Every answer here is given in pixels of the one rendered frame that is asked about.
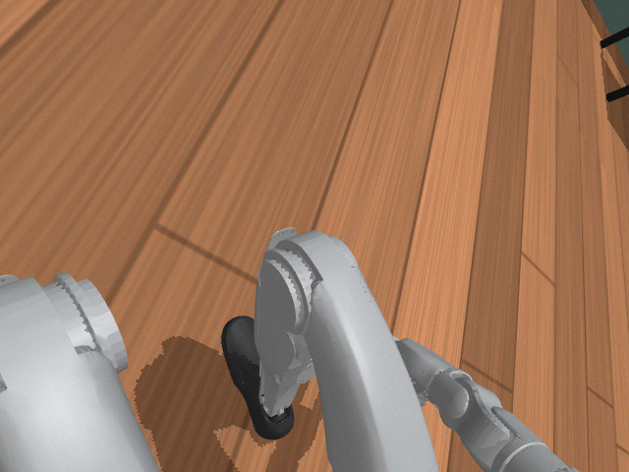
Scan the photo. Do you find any right robot arm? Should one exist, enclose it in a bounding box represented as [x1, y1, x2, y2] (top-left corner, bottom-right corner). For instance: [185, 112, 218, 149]
[428, 368, 580, 472]

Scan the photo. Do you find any right robot hand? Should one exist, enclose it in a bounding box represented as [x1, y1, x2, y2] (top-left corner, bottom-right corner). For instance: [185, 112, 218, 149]
[392, 335, 454, 406]

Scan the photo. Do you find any right robot foot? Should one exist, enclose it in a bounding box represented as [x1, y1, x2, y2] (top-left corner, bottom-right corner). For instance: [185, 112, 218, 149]
[221, 316, 294, 440]

